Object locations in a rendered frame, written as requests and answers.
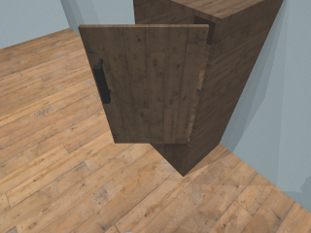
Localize cupboard door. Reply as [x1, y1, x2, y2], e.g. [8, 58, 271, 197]
[78, 24, 210, 144]

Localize handle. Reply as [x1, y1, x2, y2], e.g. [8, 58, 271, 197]
[92, 58, 111, 104]

